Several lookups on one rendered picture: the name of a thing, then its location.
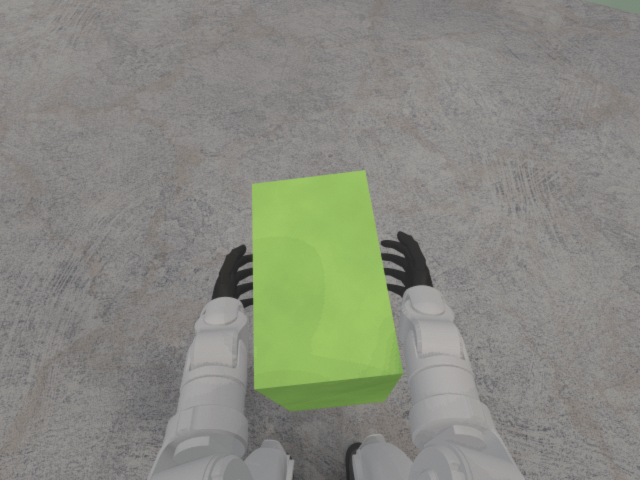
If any robot right upper arm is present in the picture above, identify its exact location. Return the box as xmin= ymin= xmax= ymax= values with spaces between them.
xmin=408 ymin=442 xmax=525 ymax=480

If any right robot forearm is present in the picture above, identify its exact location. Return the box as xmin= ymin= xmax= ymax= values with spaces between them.
xmin=398 ymin=285 xmax=520 ymax=471

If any carton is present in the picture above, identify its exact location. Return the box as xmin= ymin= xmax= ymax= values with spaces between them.
xmin=252 ymin=170 xmax=403 ymax=411

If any right robot hand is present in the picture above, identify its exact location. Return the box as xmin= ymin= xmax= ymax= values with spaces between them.
xmin=381 ymin=231 xmax=433 ymax=297

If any left robot forearm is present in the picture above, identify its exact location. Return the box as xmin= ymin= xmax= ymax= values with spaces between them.
xmin=147 ymin=297 xmax=250 ymax=480

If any robot right thigh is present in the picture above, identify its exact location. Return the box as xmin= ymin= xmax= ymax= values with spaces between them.
xmin=352 ymin=442 xmax=413 ymax=480

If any left robot hand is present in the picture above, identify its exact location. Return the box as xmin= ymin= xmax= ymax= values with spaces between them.
xmin=212 ymin=245 xmax=253 ymax=308

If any robot thigh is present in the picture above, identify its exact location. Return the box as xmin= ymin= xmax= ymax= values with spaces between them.
xmin=244 ymin=448 xmax=294 ymax=480
xmin=352 ymin=442 xmax=413 ymax=480

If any robot left thigh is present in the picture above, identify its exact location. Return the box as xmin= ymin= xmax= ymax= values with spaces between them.
xmin=244 ymin=448 xmax=294 ymax=480

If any robot left upper arm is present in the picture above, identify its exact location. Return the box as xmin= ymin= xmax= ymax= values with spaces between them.
xmin=149 ymin=453 xmax=253 ymax=480

